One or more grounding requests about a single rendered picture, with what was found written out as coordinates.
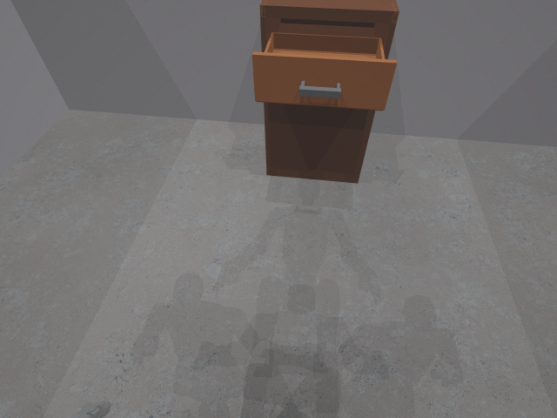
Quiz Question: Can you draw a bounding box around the cabinet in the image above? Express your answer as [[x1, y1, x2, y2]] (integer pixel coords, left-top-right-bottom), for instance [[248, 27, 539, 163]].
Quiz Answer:
[[260, 0, 399, 184]]

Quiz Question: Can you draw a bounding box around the drawer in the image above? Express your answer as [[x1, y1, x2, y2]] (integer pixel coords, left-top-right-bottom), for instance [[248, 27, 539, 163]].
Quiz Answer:
[[252, 32, 397, 111]]

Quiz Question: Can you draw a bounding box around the handle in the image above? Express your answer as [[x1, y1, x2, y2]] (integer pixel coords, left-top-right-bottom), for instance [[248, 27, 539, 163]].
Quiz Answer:
[[299, 81, 341, 98]]

